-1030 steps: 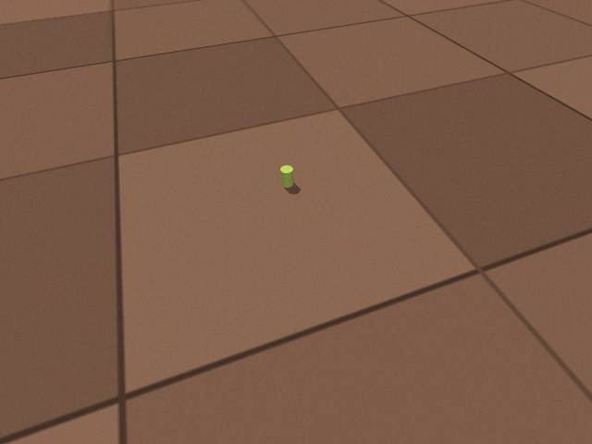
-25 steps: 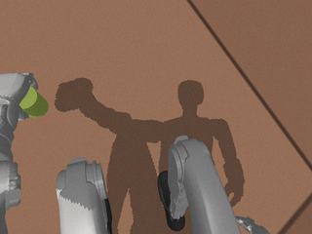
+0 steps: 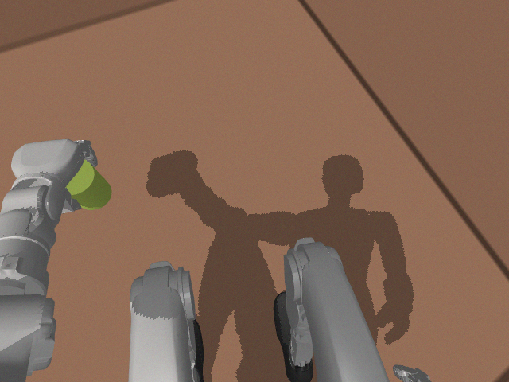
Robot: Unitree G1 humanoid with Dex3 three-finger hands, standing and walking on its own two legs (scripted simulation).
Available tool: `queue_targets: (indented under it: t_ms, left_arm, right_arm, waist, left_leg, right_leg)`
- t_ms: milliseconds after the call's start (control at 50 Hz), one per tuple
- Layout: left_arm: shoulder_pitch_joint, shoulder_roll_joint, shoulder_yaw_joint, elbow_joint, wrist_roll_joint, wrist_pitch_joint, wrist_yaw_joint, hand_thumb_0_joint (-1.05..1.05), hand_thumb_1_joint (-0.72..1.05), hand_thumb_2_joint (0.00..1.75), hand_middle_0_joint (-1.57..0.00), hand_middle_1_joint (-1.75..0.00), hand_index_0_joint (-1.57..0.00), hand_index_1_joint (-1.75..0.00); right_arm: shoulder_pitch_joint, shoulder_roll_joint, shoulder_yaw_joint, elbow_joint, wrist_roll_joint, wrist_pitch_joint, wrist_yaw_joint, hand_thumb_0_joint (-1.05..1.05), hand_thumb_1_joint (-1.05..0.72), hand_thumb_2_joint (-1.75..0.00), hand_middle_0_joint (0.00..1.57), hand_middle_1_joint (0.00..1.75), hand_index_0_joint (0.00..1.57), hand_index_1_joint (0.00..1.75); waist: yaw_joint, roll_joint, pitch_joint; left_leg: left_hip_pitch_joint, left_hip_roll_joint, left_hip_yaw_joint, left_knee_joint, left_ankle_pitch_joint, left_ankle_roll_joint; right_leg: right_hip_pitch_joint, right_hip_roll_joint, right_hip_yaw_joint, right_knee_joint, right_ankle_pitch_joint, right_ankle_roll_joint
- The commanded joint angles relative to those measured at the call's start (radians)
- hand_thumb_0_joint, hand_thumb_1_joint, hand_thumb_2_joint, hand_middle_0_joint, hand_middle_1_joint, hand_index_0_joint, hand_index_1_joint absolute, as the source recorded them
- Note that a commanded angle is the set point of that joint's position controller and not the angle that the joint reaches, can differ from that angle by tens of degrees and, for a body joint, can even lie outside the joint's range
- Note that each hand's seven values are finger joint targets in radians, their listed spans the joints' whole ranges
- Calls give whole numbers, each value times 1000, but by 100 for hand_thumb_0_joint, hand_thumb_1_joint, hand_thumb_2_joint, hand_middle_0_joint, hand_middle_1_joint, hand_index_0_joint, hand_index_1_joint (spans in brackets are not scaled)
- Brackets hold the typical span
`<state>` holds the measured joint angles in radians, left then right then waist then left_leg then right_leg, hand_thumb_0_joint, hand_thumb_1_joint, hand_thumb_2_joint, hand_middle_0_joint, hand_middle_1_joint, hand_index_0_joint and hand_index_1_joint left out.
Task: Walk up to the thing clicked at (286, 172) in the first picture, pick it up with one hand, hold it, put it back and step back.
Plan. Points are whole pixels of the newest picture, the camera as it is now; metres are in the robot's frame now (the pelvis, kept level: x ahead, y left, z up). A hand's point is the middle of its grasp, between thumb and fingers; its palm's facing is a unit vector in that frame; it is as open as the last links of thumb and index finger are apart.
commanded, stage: lift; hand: left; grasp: from above
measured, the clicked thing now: (83, 185) +0.48 +0.27 -0.17
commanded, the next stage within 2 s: hold in 1.18 s
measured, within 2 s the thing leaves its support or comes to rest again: neither
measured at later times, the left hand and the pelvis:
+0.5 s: hand out of the picture +0.39 +0.26 +0.07, palm faces -0.43 -0.10 -0.90, open 9.4 cm; pelvis +0.02 +0.00 +0.16, yaw +3 degrees
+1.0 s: hand out of the picture +0.37 +0.24 +0.21, palm faces -0.44 -0.10 -0.89, open 9.4 cm; pelvis +0.06 +0.00 +0.30, yaw +3 degrees
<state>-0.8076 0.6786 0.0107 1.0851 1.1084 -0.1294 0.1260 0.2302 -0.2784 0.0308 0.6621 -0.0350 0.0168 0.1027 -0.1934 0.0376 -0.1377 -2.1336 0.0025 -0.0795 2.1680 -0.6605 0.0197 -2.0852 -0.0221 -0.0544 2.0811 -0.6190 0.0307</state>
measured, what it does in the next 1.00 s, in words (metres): rises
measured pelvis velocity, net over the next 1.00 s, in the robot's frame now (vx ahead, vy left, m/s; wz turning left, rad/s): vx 0.06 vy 0.00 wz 0.06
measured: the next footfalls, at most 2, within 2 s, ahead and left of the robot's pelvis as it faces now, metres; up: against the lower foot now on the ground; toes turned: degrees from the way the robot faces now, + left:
none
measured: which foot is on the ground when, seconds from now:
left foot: down 0.00-1.00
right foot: down 0.00-1.00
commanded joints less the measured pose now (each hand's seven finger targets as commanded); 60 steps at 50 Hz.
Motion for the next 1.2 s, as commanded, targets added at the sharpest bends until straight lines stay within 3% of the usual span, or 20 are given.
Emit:
queue_targets:
  t_ms: [0, 160, 220, 260, 280, 340, 380, 440, 480, 520, 580, 660, 720, 780, 880, 900, 1060, 1180]
  left_arm:
    - [-319, 253, 58, -293, -41, 5, 33, 0, 63, 88, -100, -83, -101, -82]
    - [-211, 191, 37, -406, -65, 53, 26, 0, 65, 82, -99, -82, -101, -79]
    - [-161, 158, 30, -434, -86, 71, 24, 0, 63, 84, -99, -82, -100, -80]
    - [-95, 145, 29, -447, -93, 87, 21, 0, 63, 85, -98, -83, -100, -81]
    - [-85, 116, 10, -462, -99, 93, 18, 0, 63, 85, -97, -84, -99, -82]
    - [-32, 127, 18, -500, -107, 104, 13, 0, 63, 86, -98, -85, -100, -83]
    - [-26, 96, -3, -545, -116, 109, 12, 0, 62, 87, -97, -85, -99, -83]
    - [28, 95, 6, -536, -117, 114, 20, 0, 61, 86, -97, -83, -99, -81]
    - [24, 59, -20, -517, -116, 122, 24, 0, 62, 87, -98, -83, -99, -82]
    - [57, 53, -18, -492, -112, 127, 30, 0, 59, 88, -97, -82, -97, -82]
    - [104, -1, -56, -428, -109, 128, 31, 0, 62, 88, -97, -83, -99, -82]
    - [109, -24, -77, -426, -109, 123, 35, 0, 62, 86, -97, -83, -98, -82]
    - [129, -52, -89, -400, -105, 120, 50, 0, 62, 83, -97, -81, -98, -80]
    - [118, -70, -99, -402, -100, 129, 71, 0, 61, 88, -96, -84, -98, -83]
    - [102, -59, -91, -404, -94, 147, 99, 0, 58, 88, -96, -79, -97, -79]
    - [154, -69, -93, -381, -95, 152, 98, 0, 58, 87, -96, -80, -96, -80]
    - [180, -96, -108, -397, -108, 167, 85, 0, 56, 85, -94, -78, -95, -78]
    - [163, -97, -110, -425, -116, 157, 75, 0, 55, 87, -95, -76, -95, -77]
  right_arm:
    - [165, -220, -96, -54, 11, -11, -25, 0, -92, -91, 20, 30, 20, 30]
    - [121, -203, -112, -72, 36, -1, -57, 0, -92, -91, 20, 30, 20, 30]
    - [102, -186, -115, -72, 42, 0, -72, 0, -92, -91, 20, 30, 20, 30]
    - [80, -180, -118, -75, 49, -1, -83, 0, -91, -91, 20, 30, 20, 30]
    - [75, -169, -117, -74, 50, -1, -89, 0, -92, -91, 20, 30, 20, 30]
    - [63, -157, -116, -74, 57, -2, -104, 0, -91, -91, 20, 30, 20, 30]
    - [52, -147, -113, -73, 63, -4, -116, 0, -92, -91, 20, 30, 20, 30]
    - [43, -140, -111, -56, 68, -10, -134, 0, -91, -91, 20, 30, 20, 30]
    - [43, -130, -106, -48, 71, -13, -143, 0, -91, -91, 20, 30, 20, 30]
    - [42, -128, -104, -39, 76, -19, -152, 0, -91, -91, 20, 30, 20, 30]
    - [41, -118, -102, -28, 78, -33, -162, 0, -91, -91, 20, 30, 20, 30]
    - [38, -119, -107, -27, 78, -48, -170, 0, -91, -91, 20, 30, 20, 30]
    - [40, -113, -104, -23, 78, -57, -170, 0, -91, -91, 20, 30, 20, 30]
    - [59, -112, -104, -13, 73, -61, -172, 0, -91, -91, 20, 30, 20, 30]
    - [64, -119, -109, -6, 67, -60, -167, 0, -91, -91, 20, 30, 20, 30]
    - [64, -117, -109, -7, 68, -58, -166, 0, -91, -91, 20, 30, 20, 30]
    - [62, -114, -113, -14, 68, -48, -162, 0, -91, -90, 20, 30, 20, 30]
    - [44, -115, -117, -29, 71, -45, -160, 0, -90, -90, 20, 30, 20, 30]
  waist:
    - [22, 245, -725]
    - [49, 238, -706]
    - [45, 187, -674]
    - [63, 179, -648]
    - [57, 173, -640]
    - [70, 119, -642]
    - [71, 131, -622]
    - [85, 118, -580]
    - [70, 108, -515]
    - [82, 85, -470]
    - [83, 61, -393]
    - [104, 71, -375]
    - [106, 52, -338]
    - [100, 43, -351]
    - [119, 63, -327]
    - [121, 44, -310]
    - [127, 17, -274]
    - [131, 12, -231]
  left_leg:
    - [586, -16, 27, -353, 127, 13]
    - [760, -6, -9, -525, 117, 4]
    - [791, -7, 8, -574, 105, 9]
    - [834, -5, 5, -631, 86, 8]
    - [851, -4, 19, -639, 100, 9]
    - [897, -11, 46, -677, 140, 15]
    - [961, -8, 46, -736, 136, 11]
    - [1049, -2, 37, -812, 164, 5]
    - [1092, 2, 33, -870, 159, 3]
    - [1124, 0, 32, -922, 148, 2]
    - [1174, 3, 29, -991, 159, -1]
    - [1277, 6, 25, -1085, 190, -7]
    - [1325, 3, 31, -1139, 210, -7]
    - [1385, -4, 47, -1171, 295, -6]
    - [1505, 1, 45, -1262, 367, -17]
    - [1505, -2, 51, -1273, 372, -13]
    - [1611, -9, 67, -1364, 473, -12]
    - [1671, -12, 70, -1440, 450, -14]
  right_leg:
    - [420, 40, -40, -269, 155, -68]
    - [527, 39, -38, -383, 153, -62]
    - [609, 42, -27, -464, 144, -57]
    - [654, 43, -23, -512, 128, -54]
    - [681, 46, -17, -542, 135, -54]
    - [799, 48, 1, -631, 157, -52]
    - [842, 47, 7, -680, 155, -51]
    - [907, 48, 9, -739, 175, -52]
    - [946, 50, 13, -795, 171, -50]
    - [996, 52, 22, -851, 154, -51]
    - [1049, 56, 28, -925, 155, -51]
    - [1125, 58, 32, -1002, 183, -52]
    - [1185, 59, 36, -1063, 201, -52]
    - [1274, 62, 40, -1117, 274, -52]
    - [1346, 58, 33, -1189, 331, -51]
    - [1369, 59, 37, -1207, 337, -51]
    - [1506, 52, 52, -1314, 435, -46]
    - [1562, 52, 53, -1390, 407, -42]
